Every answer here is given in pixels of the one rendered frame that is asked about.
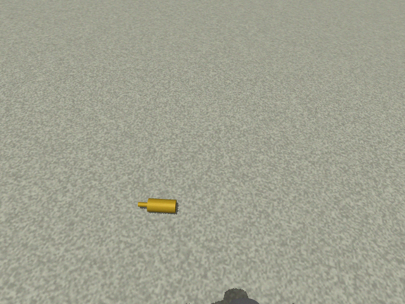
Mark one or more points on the bottle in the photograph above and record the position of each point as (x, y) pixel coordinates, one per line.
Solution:
(160, 205)

